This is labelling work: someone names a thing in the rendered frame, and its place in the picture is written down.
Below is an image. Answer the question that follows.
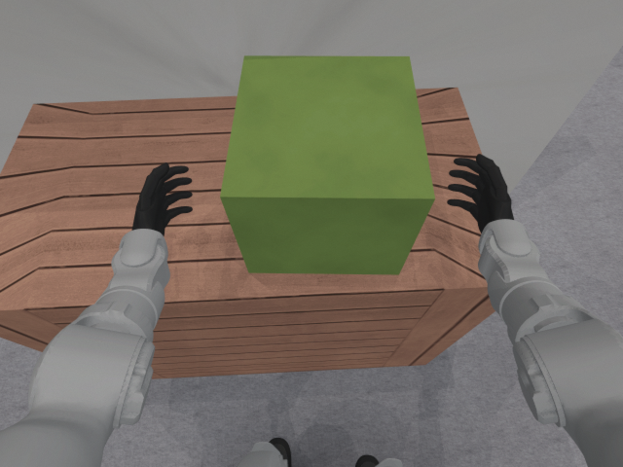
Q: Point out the left robot shin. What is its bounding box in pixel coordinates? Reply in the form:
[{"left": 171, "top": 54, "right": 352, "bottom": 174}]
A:
[{"left": 251, "top": 442, "right": 281, "bottom": 456}]

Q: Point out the robot left hand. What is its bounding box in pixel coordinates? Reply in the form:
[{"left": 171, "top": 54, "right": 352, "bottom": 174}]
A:
[{"left": 132, "top": 162, "right": 193, "bottom": 236}]

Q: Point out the right robot upper arm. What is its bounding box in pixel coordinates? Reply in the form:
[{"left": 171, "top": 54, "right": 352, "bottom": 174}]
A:
[{"left": 513, "top": 319, "right": 623, "bottom": 467}]

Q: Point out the pedestal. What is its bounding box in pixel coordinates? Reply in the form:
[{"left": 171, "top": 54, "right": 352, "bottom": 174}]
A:
[{"left": 0, "top": 88, "right": 495, "bottom": 379}]

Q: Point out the robot right forearm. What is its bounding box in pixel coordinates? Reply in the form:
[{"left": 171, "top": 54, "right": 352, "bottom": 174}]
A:
[{"left": 478, "top": 219, "right": 623, "bottom": 345}]

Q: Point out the robot right hand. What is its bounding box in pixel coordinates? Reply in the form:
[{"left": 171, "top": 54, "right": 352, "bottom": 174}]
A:
[{"left": 447, "top": 154, "right": 514, "bottom": 233}]

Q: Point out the robot left forearm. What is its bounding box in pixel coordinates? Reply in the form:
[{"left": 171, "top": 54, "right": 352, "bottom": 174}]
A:
[{"left": 28, "top": 229, "right": 170, "bottom": 411}]

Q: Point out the robot left foot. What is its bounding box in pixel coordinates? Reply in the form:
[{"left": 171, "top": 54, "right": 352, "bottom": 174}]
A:
[{"left": 269, "top": 438, "right": 291, "bottom": 467}]

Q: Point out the carton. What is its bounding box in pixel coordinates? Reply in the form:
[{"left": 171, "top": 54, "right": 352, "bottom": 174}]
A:
[{"left": 220, "top": 55, "right": 435, "bottom": 275}]

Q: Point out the left robot upper arm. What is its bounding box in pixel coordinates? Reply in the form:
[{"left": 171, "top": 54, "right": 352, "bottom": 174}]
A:
[{"left": 0, "top": 324, "right": 155, "bottom": 467}]

